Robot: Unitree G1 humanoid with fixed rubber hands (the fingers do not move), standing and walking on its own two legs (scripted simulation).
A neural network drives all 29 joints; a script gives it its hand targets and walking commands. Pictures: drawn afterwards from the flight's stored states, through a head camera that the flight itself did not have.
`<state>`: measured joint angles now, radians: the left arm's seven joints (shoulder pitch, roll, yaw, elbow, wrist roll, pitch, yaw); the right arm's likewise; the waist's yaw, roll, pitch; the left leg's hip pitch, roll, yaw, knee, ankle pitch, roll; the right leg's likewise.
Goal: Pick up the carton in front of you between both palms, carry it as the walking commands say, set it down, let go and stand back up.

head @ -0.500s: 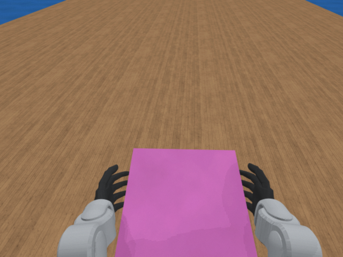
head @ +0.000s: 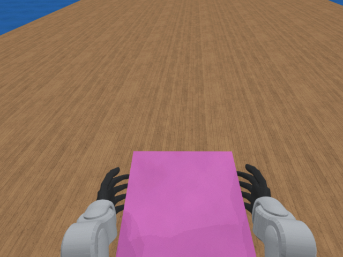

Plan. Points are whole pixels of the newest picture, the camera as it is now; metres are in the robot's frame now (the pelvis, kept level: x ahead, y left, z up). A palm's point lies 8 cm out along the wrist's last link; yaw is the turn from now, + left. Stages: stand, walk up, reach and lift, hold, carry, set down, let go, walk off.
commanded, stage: carry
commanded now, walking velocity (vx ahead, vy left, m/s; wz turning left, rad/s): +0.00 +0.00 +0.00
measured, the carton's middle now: (182, 220) +0.24 +0.00 +0.02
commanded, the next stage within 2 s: hold in 1.68 s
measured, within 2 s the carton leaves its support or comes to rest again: neither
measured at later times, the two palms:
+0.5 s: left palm (115, 207) +0.26 +0.15 +0.04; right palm (247, 204) +0.27 -0.15 +0.04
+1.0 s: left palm (110, 214) +0.25 +0.16 +0.04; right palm (245, 210) +0.25 -0.14 +0.04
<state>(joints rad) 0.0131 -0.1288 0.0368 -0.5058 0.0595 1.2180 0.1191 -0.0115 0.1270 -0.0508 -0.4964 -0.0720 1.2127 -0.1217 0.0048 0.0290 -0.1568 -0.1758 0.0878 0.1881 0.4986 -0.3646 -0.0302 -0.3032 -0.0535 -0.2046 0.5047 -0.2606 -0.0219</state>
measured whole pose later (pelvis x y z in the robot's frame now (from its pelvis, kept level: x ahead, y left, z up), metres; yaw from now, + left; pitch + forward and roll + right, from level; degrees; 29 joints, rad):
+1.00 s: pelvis -0.04 +0.01 +0.00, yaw +1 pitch +2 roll +0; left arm -0.19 -0.14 0.14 0.15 0.23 0.74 0.03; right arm -0.20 0.14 -0.17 0.15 -0.24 0.73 -0.04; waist 0.00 0.00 -0.09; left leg -0.20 0.06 0.18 0.51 -0.34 0.00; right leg -0.32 -0.08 -0.20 0.51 -0.21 -0.02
